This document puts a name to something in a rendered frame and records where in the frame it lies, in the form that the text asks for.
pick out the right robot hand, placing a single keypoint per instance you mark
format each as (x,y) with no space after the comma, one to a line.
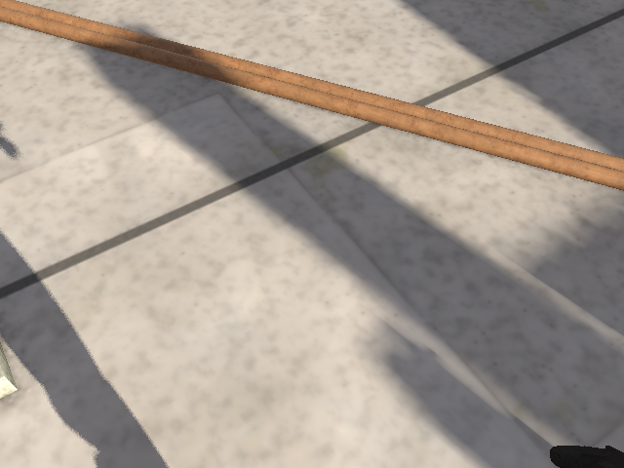
(586,457)

